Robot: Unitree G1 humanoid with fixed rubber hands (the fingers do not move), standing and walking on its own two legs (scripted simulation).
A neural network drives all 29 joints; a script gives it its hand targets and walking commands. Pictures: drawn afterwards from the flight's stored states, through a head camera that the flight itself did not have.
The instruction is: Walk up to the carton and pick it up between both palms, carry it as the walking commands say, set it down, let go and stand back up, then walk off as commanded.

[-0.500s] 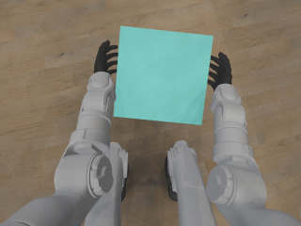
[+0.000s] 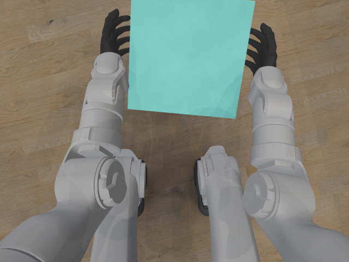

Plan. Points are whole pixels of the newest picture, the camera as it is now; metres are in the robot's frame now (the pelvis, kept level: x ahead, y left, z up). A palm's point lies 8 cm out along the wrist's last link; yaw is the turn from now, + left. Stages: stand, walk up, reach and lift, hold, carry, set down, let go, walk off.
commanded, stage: set down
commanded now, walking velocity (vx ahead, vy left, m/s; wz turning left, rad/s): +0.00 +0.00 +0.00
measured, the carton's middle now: (185, 61) +0.52 -0.04 -0.20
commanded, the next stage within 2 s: none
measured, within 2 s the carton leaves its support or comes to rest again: neither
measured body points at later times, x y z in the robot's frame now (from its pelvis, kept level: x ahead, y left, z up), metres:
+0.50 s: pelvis -0.01 +0.00 -0.05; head +0.34 -0.01 +0.24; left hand +0.54 +0.11 -0.20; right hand +0.51 -0.20 -0.20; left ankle +0.11 +0.13 -0.42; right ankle +0.11 -0.13 -0.42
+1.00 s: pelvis +0.00 +0.00 -0.08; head +0.35 -0.01 +0.20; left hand +0.55 +0.11 -0.24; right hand +0.52 -0.20 -0.23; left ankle +0.11 +0.13 -0.42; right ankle +0.11 -0.13 -0.42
